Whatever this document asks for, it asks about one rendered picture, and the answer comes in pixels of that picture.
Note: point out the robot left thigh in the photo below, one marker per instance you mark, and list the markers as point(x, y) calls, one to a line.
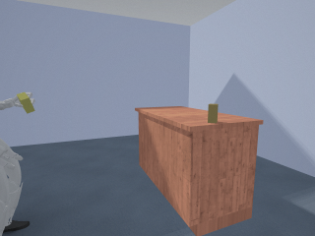
point(15, 175)

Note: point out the table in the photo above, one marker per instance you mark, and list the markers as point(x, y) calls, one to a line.
point(205, 170)

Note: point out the sponge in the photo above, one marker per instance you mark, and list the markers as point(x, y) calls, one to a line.
point(26, 102)

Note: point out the robot left forearm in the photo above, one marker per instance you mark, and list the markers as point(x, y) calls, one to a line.
point(8, 103)

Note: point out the left robot hand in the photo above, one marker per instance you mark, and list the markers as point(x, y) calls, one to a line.
point(18, 103)

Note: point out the right robot hand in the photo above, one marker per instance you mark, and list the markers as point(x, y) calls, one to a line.
point(4, 151)

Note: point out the robot right shin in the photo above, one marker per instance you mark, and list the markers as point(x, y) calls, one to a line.
point(4, 212)

